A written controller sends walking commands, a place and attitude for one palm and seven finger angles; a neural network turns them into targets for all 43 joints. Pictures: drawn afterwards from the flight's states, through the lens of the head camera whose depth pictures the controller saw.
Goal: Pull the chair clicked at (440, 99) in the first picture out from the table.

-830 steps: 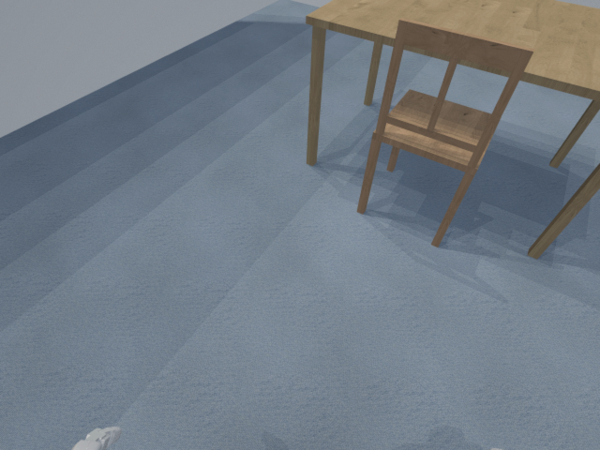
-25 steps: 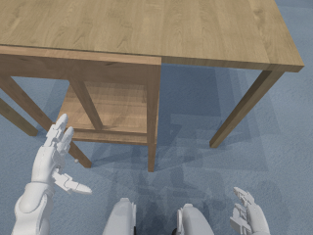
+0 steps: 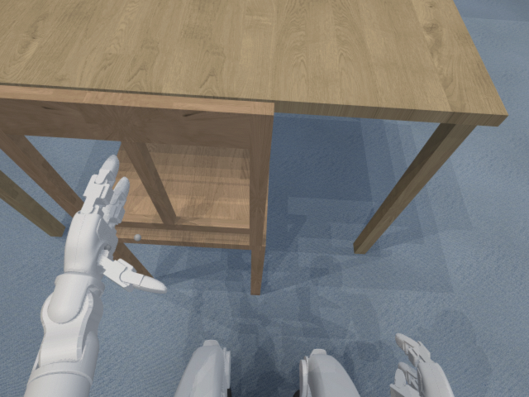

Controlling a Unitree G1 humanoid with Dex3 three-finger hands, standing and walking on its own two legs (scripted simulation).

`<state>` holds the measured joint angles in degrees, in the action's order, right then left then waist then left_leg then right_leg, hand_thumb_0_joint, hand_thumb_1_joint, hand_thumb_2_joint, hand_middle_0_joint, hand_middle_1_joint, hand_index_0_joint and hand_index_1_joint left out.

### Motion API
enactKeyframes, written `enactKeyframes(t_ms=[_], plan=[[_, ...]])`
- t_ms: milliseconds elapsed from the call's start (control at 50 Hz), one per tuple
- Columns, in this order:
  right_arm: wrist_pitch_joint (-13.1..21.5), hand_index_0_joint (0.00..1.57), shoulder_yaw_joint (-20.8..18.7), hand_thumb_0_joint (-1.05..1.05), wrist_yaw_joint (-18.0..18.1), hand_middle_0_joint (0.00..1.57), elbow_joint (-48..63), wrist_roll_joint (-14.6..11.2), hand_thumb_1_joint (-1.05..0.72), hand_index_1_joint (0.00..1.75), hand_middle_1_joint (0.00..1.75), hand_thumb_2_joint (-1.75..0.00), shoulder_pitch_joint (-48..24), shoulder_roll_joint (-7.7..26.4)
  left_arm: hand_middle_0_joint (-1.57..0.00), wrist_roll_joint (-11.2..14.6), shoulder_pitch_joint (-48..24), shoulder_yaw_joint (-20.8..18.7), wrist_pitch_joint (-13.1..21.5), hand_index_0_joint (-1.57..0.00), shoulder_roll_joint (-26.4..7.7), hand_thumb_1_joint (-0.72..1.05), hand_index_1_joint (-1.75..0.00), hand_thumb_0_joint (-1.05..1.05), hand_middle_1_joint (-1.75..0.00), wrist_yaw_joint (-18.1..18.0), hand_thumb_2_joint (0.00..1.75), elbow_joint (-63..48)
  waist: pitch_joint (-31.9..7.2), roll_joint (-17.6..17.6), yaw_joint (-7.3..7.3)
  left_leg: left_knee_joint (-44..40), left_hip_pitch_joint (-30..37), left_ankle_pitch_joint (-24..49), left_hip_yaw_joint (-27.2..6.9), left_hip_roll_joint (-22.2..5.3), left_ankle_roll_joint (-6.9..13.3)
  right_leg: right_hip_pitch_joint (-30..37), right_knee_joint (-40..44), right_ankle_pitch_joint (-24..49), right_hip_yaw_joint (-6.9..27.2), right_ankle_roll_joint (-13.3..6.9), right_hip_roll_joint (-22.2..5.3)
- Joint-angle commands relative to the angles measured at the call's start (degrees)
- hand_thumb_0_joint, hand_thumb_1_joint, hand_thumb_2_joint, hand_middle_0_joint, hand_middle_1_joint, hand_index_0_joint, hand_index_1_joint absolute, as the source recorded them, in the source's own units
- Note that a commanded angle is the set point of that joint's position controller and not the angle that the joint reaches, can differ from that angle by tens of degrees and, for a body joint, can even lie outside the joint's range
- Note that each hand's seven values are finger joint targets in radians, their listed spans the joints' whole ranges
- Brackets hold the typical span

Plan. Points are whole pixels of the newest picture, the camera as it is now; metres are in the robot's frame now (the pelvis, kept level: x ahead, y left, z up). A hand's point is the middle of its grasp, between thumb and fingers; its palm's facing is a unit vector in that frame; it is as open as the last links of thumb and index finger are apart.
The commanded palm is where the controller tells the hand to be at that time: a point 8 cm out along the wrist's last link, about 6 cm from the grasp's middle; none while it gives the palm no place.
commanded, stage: push the fingers through the gap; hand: left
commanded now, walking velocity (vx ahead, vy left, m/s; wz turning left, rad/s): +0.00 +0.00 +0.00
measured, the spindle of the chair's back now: (154, 186) +0.44 +0.20 +0.00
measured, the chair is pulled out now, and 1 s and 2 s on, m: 0.00 0.00 0.00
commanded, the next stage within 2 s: hook a spindle and tug to test in 1.08 s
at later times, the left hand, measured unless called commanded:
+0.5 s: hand (157, 207) +0.39 +0.18 +0.02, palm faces -0.04 -1.00 -0.05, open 17.0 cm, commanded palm +0.38 +0.23 +0.03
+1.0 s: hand (159, 197) +0.41 +0.18 +0.02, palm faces +0.00 -1.00 -0.05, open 16.9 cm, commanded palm +0.38 +0.23 +0.02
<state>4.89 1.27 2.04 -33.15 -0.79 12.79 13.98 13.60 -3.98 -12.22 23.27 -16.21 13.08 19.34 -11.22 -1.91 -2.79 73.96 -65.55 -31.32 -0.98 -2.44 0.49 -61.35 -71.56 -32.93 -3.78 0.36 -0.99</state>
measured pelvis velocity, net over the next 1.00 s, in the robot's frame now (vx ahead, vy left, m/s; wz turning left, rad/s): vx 0.00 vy -0.01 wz -0.01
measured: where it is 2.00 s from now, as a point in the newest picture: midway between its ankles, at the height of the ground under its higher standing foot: outside the picture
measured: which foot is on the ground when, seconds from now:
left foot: down 0.00-1.00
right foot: down 0.00-1.00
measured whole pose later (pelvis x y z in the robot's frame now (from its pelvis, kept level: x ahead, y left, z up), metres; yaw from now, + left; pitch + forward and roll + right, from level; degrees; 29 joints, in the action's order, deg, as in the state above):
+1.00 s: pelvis +0.00 -0.01 +0.00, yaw -1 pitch +25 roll -2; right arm 0.3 0.6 1.2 -35.3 -0.5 13.8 14.2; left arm 10.1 -23.1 -16.6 25.6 -18.5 12.9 40.6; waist -9.6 -1.6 -5.0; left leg 73.4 -67.2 -30.9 -0.6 -3.0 -0.2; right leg -63.8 -71.8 -32.7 -3.2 -0.4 -0.4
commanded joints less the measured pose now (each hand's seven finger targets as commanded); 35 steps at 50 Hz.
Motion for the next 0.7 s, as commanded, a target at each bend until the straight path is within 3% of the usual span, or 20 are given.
enactKeyframes(t_ms=[0, 60, 100, 180, 240, 280, 360, 380, 420, 500, 560, 600, 640, 680], plan=[[1.77, 0.20, -3.90, 0.00, 0.68, 0.20, 6.65, -0.20, -0.90, 0.30, 0.30, -0.90, 0.46, 9.80, -0.06, -0.61, -15.82, -2.89, 2.14, -0.06, -8.23, -0.50, -0.08, 0.00, -0.08, 0.80, 0.30, -4.41, -15.04, -1.11, -1.44, -8.77, 13.42, 10.10, -0.98, 1.83, 0.76, 5.65, 9.94, 9.06, 1.22, -1.76, 1.66], [2.31, 0.20, -4.14, 0.00, 1.08, 0.20, 6.89, 0.04, -0.90, 0.30, 0.30, -0.90, 1.17, 9.34, -0.06, -0.42, -21.28, -2.95, 4.91, -0.06, -10.69, -0.50, -0.08, 0.00, -0.08, 1.69, 0.30, -14.18, -25.07, -7.22, -0.55, -8.97, 23.05, 18.64, -1.58, 1.41, 0.42, 7.70, 9.31, 14.87, 1.48, -2.17, 1.63], [2.59, 0.20, -4.08, 0.00, 1.10, 0.20, 6.09, 0.31, -0.90, 0.30, 0.30, -0.90, 1.68, 9.35, -0.06, -0.38, -22.41, -3.73, 6.44, -0.06, -12.43, -0.50, -0.08, 0.00, -0.08, 0.98, 0.30, -17.70, -28.52, -9.97, -0.14, -9.22, 28.17, 23.84, -2.80, 1.02, -0.16, 6.76, 8.57, 16.86, 0.99, -2.40, 1.77], [1.91, 0.20, -3.85, 0.00, 1.04, 0.20, 3.91, 0.53, -0.90, 0.30, 0.30, -0.90, 2.14, 9.31, -0.06, -0.52, -19.74, -5.81, 5.15, -0.06, -11.30, -0.50, -0.08, 0.00, -0.08, -1.22, 0.30, -6.01, -21.69, -2.85, -1.28, -8.81, 21.22, 20.69, -2.98, 1.08, 0.10, 5.85, 8.44, 15.53, 0.13, -1.89, 2.02], [0.43, 0.20, -3.70, 0.00, 0.60, 0.20, 3.73, 0.16, -0.90, 0.30, 0.30, -0.90, 2.10, 9.54, -0.06, -1.40, -20.44, -5.34, 2.03, -0.06, -9.36, -0.50, -0.08, 0.00, -0.08, -1.25, 0.30, 5.58, -15.06, 1.51, -1.99, -8.89, 13.40, 13.50, -1.67, 1.55, 0.28, 5.45, 9.26, 12.13, 0.46, -1.46, 1.83], [-0.24, 0.20, -3.61, 0.00, 0.48, 0.20, 4.44, -0.06, -0.90, 0.30, 0.30, -0.90, 2.56, 9.89, -0.06, -1.95, -21.74, -5.52, 0.94, -0.06, -10.04, -0.50, -0.08, 0.00, -0.08, -0.52, 0.30, 8.84, -14.30, 1.50, -1.72, -9.22, 12.21, 12.02, -1.35, 1.70, 0.51, 5.46, 9.62, 11.02, 0.71, -1.69, 1.88], [-0.33, 0.20, -4.13, 0.00, 0.29, 0.20, 5.62, -0.03, -0.90, 0.30, 0.30, -0.90, 3.23, 9.54, -0.06, -1.71, -29.04, -4.62, 3.67, -0.06, -11.43, -0.50, -0.08, 0.00, -0.08, 0.56, 0.30, -1.48, -24.91, -5.09, -0.94, -9.14, 21.52, 20.17, -1.31, 1.32, 0.14, 7.94, 9.08, 17.04, 1.34, -2.08, 1.71], [-0.09, 0.20, -4.13, 0.00, 0.28, 0.20, 5.39, 0.18, -0.90, 0.30, 0.30, -0.90, 3.42, 9.48, -0.06, -1.60, -31.16, -3.59, 4.69, -0.06, -10.97, -0.50, -0.08, 0.00, -0.08, 0.45, 0.30, -3.53, -26.37, -6.31, -1.60, -8.75, 23.90, 22.26, -1.77, 1.11, 0.10, 6.76, 8.64, 17.82, 1.14, -2.07, 1.89], [0.05, 0.20, -4.27, 0.00, 0.38, 0.20, 4.25, 0.51, -0.90, 0.30, 0.30, -0.90, 4.25, 9.38, -0.06, -1.37, -32.98, -5.21, 6.56, -0.06, -12.85, -0.50, -0.08, 0.00, -0.08, -0.33, 0.30, -5.76, -28.56, -6.81, -1.52, -8.63, 26.87, 25.58, -2.48, 0.88, -0.21, 7.11, 8.54, 19.64, 1.05, -2.06, 2.00], [-0.46, 0.20, -3.98, 0.00, 0.37, 0.20, 1.97, 0.70, -0.90, 0.30, 0.30, -0.90, 4.74, 9.27, -0.06, -2.27, -31.92, -5.81, 6.25, -0.06, -11.64, -0.50, -0.08, 0.00, -0.08, -1.80, 0.30, 4.42, -22.45, -1.63, -3.06, -7.78, 20.27, 21.70, -2.05, 1.10, 0.20, 5.94, 8.57, 18.25, 0.98, -1.47, 2.02], [-1.58, 0.20, -3.81, 0.00, 0.24, 0.20, 1.85, 0.51, -0.90, 0.30, 0.30, -0.90, 4.83, 9.67, -0.06, -3.15, -31.87, -7.37, 4.32, -0.06, -12.86, -0.50, -0.08, 0.00, -0.08, -1.49, 0.30, 13.24, -17.70, 0.99, -2.98, -7.75, 13.27, 15.89, -0.99, 1.54, 0.56, 6.35, 9.02, 15.34, 1.48, -1.35, 1.83], [-1.97, 0.20, -3.79, 0.00, 0.07, 0.20, 2.63, 0.55, -0.90, 0.30, 0.30, -0.90, 5.25, 9.81, -0.06, -3.41, -33.11, -8.06, 4.13, -0.06, -14.12, -0.50, -0.08, 0.00, -0.08, -0.71, 0.30, 13.04, -20.45, -0.86, -1.99, -7.90, 14.45, 17.75, -0.82, 1.65, 0.52, 7.58, 8.45, 17.11, 1.70, -1.65, 1.76], [-2.13, 0.20, -4.02, 0.00, -0.28, 0.20, 3.50, 0.44, -0.90, 0.30, 0.30, -0.90, 5.17, 9.47, -0.06, -2.80, -34.95, -6.03, 4.57, -0.06, -12.23, -0.50, -0.08, 0.00, -0.08, 0.14, 0.30, 8.97, -24.59, -3.32, -1.97, -8.07, 18.83, 21.26, -0.75, 1.51, 0.41, 8.46, 8.63, 19.75, 1.80, -1.73, 1.76], [-2.15, 0.20, -4.20, 0.00, -0.41, 0.20, 3.93, 0.44, -0.90, 0.30, 0.30, -0.90, 5.51, 9.48, -0.06, -2.19, -34.43, -7.05, 5.47, -0.06, -13.67, -0.50, -0.08, 0.00, -0.08, 0.53, 0.30, 6.12, -27.47, -4.37, -1.46, -7.88, 21.21, 24.70, -0.98, 1.35, 0.31, 9.82, 8.26, 22.32, 1.92, -1.91, 2.02]])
